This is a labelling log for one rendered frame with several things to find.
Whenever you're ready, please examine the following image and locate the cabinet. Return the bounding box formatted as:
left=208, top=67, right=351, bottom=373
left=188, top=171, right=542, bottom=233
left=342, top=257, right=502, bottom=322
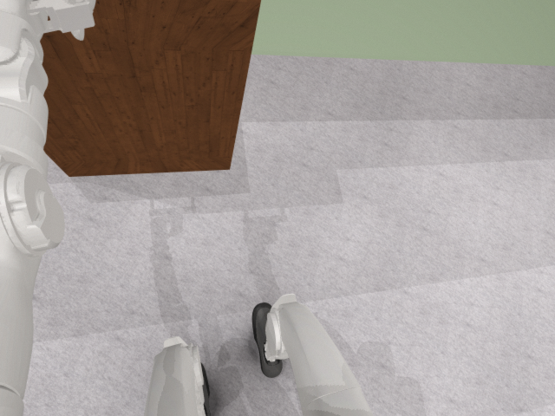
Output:
left=40, top=0, right=261, bottom=177

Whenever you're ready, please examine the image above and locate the robot left upper arm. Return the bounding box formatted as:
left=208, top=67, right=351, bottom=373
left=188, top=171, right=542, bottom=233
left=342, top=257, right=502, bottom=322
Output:
left=0, top=161, right=65, bottom=416

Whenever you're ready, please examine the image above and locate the robot right foot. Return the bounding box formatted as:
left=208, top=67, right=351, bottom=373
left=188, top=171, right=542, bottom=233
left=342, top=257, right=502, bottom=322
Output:
left=252, top=302, right=283, bottom=378

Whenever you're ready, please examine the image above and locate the left robot forearm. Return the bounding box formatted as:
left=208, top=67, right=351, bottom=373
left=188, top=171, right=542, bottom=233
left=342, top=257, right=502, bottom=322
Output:
left=0, top=10, right=49, bottom=181

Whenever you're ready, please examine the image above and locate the robot left thigh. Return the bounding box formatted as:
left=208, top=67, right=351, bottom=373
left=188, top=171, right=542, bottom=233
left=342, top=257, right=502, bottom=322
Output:
left=144, top=343, right=204, bottom=416

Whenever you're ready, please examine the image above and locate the left robot hand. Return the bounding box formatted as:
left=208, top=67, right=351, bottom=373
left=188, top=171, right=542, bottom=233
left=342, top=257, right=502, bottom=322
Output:
left=0, top=0, right=96, bottom=41

